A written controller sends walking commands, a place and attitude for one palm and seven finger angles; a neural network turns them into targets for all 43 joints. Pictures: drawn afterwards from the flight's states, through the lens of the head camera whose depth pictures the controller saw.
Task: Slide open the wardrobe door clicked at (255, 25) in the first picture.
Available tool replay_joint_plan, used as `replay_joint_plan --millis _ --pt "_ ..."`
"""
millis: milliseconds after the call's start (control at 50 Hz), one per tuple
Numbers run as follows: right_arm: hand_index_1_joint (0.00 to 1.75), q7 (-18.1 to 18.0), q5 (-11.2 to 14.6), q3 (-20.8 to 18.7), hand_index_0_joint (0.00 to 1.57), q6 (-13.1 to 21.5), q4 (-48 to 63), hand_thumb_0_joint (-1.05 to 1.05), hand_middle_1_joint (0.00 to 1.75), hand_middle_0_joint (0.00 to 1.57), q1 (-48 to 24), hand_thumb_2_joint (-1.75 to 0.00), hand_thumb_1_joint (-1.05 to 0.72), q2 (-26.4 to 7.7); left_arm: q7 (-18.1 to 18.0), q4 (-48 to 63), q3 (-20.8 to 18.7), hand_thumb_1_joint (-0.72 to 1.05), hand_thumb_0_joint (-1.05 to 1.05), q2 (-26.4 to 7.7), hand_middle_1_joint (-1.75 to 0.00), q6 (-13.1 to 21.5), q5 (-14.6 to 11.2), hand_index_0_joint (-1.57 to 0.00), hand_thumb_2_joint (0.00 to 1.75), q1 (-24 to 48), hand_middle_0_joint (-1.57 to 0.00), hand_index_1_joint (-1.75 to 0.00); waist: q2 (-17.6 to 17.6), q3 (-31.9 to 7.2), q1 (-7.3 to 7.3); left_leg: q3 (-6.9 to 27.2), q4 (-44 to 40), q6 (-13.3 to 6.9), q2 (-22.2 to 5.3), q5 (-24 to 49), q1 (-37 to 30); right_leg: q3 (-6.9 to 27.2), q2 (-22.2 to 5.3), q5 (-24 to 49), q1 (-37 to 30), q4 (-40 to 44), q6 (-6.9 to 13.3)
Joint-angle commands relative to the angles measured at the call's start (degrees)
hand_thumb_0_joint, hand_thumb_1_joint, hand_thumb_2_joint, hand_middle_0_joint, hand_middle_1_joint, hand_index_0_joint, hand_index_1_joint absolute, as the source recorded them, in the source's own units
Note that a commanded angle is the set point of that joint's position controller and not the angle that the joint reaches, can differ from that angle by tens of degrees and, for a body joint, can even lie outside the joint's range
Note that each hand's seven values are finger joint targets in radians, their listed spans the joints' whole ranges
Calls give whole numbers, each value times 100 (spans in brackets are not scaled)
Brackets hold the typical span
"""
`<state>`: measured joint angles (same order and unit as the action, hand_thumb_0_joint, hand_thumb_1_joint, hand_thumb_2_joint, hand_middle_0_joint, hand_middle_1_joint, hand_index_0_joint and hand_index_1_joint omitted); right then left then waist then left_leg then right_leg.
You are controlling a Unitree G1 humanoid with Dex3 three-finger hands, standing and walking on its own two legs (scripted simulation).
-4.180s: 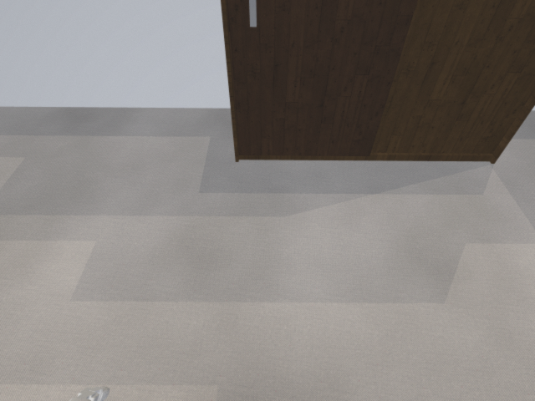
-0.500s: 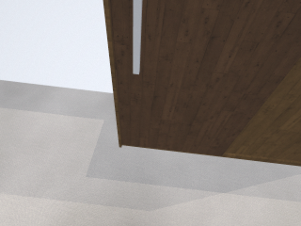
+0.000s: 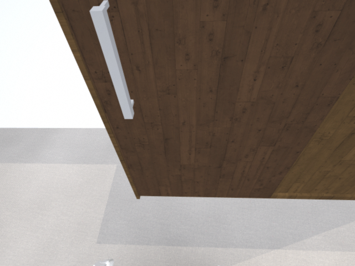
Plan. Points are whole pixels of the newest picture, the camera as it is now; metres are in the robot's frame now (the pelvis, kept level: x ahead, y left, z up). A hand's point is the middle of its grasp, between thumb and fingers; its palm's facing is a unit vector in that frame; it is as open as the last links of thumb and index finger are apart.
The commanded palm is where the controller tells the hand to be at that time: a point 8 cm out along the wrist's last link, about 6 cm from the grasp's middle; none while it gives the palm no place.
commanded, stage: come to a stop and stand still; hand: left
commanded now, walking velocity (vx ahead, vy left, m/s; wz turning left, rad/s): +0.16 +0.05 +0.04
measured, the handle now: (118, 68) +0.56 +0.16 +0.16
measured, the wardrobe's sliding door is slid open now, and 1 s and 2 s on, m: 0.00 0.00 0.00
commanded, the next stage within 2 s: look again from close up in 1.58 s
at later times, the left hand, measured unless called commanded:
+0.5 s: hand out of the picture +0.04 +0.20 -0.17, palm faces +0.06 -0.98 -0.19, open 7.4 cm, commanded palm none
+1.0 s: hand out of the picture +0.06 +0.19 -0.17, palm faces +0.02 -0.98 -0.20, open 7.3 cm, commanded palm none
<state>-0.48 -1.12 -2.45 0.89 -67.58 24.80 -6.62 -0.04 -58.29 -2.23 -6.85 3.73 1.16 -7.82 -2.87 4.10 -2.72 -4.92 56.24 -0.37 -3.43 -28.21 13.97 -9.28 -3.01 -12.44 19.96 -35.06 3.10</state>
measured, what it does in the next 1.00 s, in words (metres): steps on the spot: left foot, then right foot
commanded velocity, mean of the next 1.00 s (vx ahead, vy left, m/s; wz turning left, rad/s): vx -0.05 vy -0.01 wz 0.00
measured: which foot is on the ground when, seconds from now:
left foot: up 0.00-0.28, down 0.30-1.00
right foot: down 0.00-0.36, up 0.38-0.58, down 0.60-1.00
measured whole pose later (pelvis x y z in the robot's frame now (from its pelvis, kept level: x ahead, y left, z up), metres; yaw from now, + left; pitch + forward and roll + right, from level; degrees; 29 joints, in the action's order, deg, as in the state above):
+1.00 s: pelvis +0.01 +0.00 +0.00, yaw +0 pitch -4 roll -1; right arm -0.3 -1.8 -1.6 -2.0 -58.2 23.8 -9.8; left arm -2.0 -54.7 -1.2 -10.5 -1.4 1.2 -17.5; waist 0.7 -0.2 -2.2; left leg -0.8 34.9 0.4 -3.2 -10.5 20.9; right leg -6.6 -0.8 -18.7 13.4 -36.1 1.6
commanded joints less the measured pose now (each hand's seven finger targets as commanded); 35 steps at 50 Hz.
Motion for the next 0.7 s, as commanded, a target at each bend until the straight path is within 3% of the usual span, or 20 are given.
replay_joint_plan --millis 0,60,140,200,240,260,280,300,320,340,380,440,500,540,560,580,600,620,640,680 --pt "30 12 -31 -87 20 56 522 0 30 20 -151 -90 -90 -261 -167 -11 -178 90 0 -744 -30 -24 -14 -20 90 -835 -20 -30 619 -140 293 397 929 69 -486 740 1469 1838 -1745 -368 -518 2523 641" --pt "30 25 -42 -54 20 -46 494 0 30 20 -1 -90 -90 -110 -158 0 -140 90 0 -612 -30 16 29 -20 90 -796 -20 -30 865 -193 131 160 -57 221 -405 915 983 1070 -1409 613 -186 2425 515" --pt "30 -4 29 46 20 -65 609 0 30 20 -361 -90 -90 -138 -162 -70 -116 90 0 -859 -30 -53 26 -20 90 -771 -20 -30 860 -387 249 60 -1364 365 -149 1019 615 949 -1301 2195 -625 1996 542" --pt "30 -34 69 42 20 -101 724 0 30 20 -629 -90 -90 -348 -199 -127 -148 90 0 -1039 -30 -177 6 -20 90 -745 -20 -30 1042 -449 285 89 -2139 375 -76 1271 205 907 -1248 2364 -764 1620 474" --pt "30 -51 76 16 20 -96 701 0 30 20 -537 -90 -90 -501 -221 -126 -146 90 0 -1037 -30 -261 -30 -20 90 -666 -20 -30 893 -404 145 107 -3062 332 -119 2149 -458 768 -1063 1761 -423 1244 195" --pt "30 -65 68 -12 20 -57 725 0 30 20 -595 -90 -90 -692 -217 -98 -112 90 0 -898 -30 -314 -48 -20 90 -782 -20 -30 375 -386 213 381 -3234 206 -420 3066 -759 672 -751 1186 -167 986 -46" --pt "30 -87 45 -34 20 -40 836 0 30 20 -749 -90 -90 -937 -221 -77 -85 90 0 -744 -30 -367 -55 -20 90 -955 -20 -30 -126 -280 322 762 -3423 -45 -916 3668 -500 520 -458 378 -216 912 -273" --pt "30 -96 40 -57 20 -57 900 0 30 20 -961 -90 -90 -1050 -233 -94 -47 90 0 -652 -30 -427 -26 -20 90 -1084 -20 -30 -368 -145 398 940 -3621 -239 -1155 3561 -159 447 -265 -326 -362 824 -381" --pt "30 -124 40 -56 20 -53 950 0 30 20 -1170 -90 -90 -1069 -226 -137 -32 90 0 -623 -30 -473 -39 -20 90 -1081 -20 -30 -933 -48 390 1150 -4018 -386 -1242 3274 194 319 -182 -567 -559 489 -473" --pt "30 -150 45 -54 20 -71 1006 0 30 20 -1304 -90 -90 -1080 -207 -142 -24 90 0 -685 -30 -506 -39 -20 90 -1094 -20 -30 -1002 -3 392 1273 -4277 -504 -1306 2943 358 387 -148 -862 -634 139 -477" --pt "30 -186 32 -86 20 -64 1061 0 30 20 -1501 -90 -90 -1123 -175 -198 -11 90 0 -656 -30 -525 -14 -20 90 -1283 -20 -30 -921 -235 411 1258 -4234 -677 -1358 2974 -40 566 -163 -1135 -341 -311 -447" --pt "30 -211 36 -163 20 -61 1056 0 30 20 -1460 -90 -90 -1182 -161 -155 -33 90 0 -666 -30 -516 -9 -20 90 -1303 -20 -30 -637 -676 320 1160 -3875 -859 -1436 3919 -619 675 -101 -1309 -87 -631 -458" --pt "30 -191 31 -227 20 -84 1029 0 30 20 -1400 -90 -90 -1194 -158 -118 -37 90 0 -604 -30 -492 5 -20 90 -1330 -20 -30 -419 -876 277 1027 -3614 -857 -1387 4131 -719 656 -50 -1134 -229 -210 -464" --pt "30 -168 61 -247 20 -109 1022 0 30 20 -1439 -90 -90 -1174 -171 -169 -46 90 0 -589 -30 -450 14 -20 90 -1584 -20 -30 -216 -907 372 838 -3282 -588 -1121 3534 -424 640 -46 -201 -752 855 -457" --pt "30 -146 88 -228 20 -112 1024 0 30 20 -1413 -90 -90 -995 -191 -171 -56 90 0 -716 -30 -415 38 -20 90 -1566 -20 -30 267 -776 333 638 -3027 -319 -782 2851 -131 1002 -267 371 -893 1385 -377" --pt "30 -123 151 -201 20 -35 1394 0 30 20 -1461 -90 -90 -1226 -383 -23 71 90 0 -818 -30 -427 106 -20 90 -1691 -20 -30 691 -607 341 276 -2197 -38 -602 2700 -320 1403 -536 1335 -476 1643 -293" --pt "30 -109 14 -93 20 -60 1548 0 30 20 -1169 -90 -90 -880 -361 180 -15 90 0 -1000 -30 -334 95 -20 90 -1322 -20 -30 884 -696 86 213 -2064 82 -191 2220 72 1449 -923 2507 -846 1461 -36" --pt "30 -78 26 -63 20 -89 1517 0 30 20 -1071 -90 -90 -632 -359 292 2 90 0 -991 -30 -242 33 -20 90 -1098 -20 -30 1560 -882 70 156 -2247 28 -52 1346 104 1388 -969 1977 -894 1256 131" --pt "30 -58 0 -72 20 -102 1565 0 30 20 -1093 -90 -90 -706 -356 390 7 90 0 -914 -30 -210 33 -20 90 -1066 -20 -30 1661 -662 138 167 -2241 -11 32 1278 159 1366 -903 1590 -689 1260 196" --pt "30 -15 12 -55 20 -149 1559 0 30 20 -1061 -90 -90 -638 -325 496 -4 90 0 -1026 -30 -230 24 -20 90 -1038 -20 -30 1095 -261 124 160 -2295 -11 102 1230 48 1451 -869 162 -115 1493 246"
